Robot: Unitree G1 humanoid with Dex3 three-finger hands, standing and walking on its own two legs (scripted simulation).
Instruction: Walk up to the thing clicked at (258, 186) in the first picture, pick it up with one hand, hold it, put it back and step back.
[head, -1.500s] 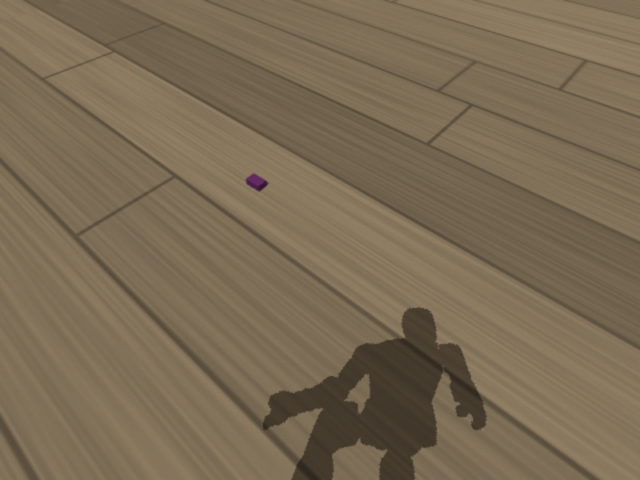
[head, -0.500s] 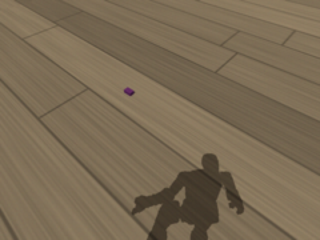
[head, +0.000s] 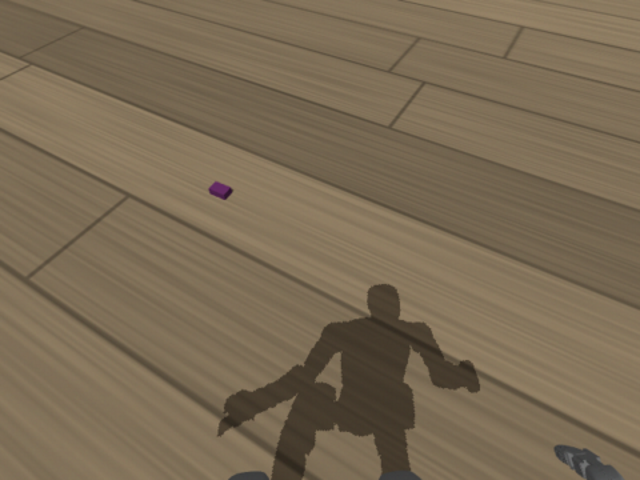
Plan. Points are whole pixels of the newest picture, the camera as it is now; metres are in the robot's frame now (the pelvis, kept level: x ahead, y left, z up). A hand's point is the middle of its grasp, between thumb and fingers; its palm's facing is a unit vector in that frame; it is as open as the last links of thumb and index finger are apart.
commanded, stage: walk up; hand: left
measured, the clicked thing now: (220, 190) +1.30 +0.42 -0.74
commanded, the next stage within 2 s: none
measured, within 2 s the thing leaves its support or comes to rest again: neither
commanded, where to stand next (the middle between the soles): +0.79 +0.45 m, yaw -29 degrees
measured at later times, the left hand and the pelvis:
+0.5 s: hand (82, 363) +0.29 +0.36 -0.10, palm faces -0.17 -0.84 -0.52, open 7.4 cm; pelvis +0.18 +0.08 +0.00, yaw -10 degrees
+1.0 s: hand (76, 244) +0.53 +0.47 -0.12, palm faces -0.31 -0.78 -0.54, open 7.4 cm; pelvis +0.36 +0.21 -0.01, yaw -19 degrees
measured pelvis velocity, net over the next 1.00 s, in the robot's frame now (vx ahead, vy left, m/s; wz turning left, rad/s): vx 0.36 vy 0.21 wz -0.32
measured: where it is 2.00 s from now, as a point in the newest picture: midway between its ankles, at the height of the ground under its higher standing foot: (187, 313)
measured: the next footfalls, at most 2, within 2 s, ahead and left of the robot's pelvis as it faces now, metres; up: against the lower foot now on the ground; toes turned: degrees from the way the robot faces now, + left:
right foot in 0.24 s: +0.19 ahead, -0.08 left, +0.00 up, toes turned -11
left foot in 0.62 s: +0.41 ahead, +0.29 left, +0.00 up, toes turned -8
